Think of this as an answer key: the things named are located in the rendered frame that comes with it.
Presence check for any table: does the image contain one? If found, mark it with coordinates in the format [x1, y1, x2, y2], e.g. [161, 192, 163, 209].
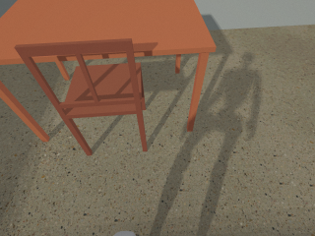
[0, 0, 217, 143]

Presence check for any chair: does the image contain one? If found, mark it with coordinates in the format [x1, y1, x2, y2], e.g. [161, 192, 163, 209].
[14, 38, 148, 156]

